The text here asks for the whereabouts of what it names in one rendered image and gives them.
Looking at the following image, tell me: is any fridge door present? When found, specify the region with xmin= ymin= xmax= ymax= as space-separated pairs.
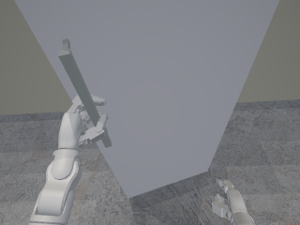
xmin=14 ymin=0 xmax=279 ymax=198

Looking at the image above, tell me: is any handle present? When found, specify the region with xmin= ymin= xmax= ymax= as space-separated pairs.
xmin=58 ymin=38 xmax=112 ymax=148

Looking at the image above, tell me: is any robot left forearm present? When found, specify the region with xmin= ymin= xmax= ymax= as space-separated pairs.
xmin=28 ymin=148 xmax=82 ymax=225

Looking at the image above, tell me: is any robot right forearm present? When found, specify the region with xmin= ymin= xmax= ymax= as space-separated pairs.
xmin=231 ymin=212 xmax=256 ymax=225

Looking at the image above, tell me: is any robot left hand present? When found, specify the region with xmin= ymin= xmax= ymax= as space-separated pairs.
xmin=58 ymin=95 xmax=109 ymax=153

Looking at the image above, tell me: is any robot right hand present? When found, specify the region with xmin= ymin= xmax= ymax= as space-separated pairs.
xmin=212 ymin=176 xmax=248 ymax=221

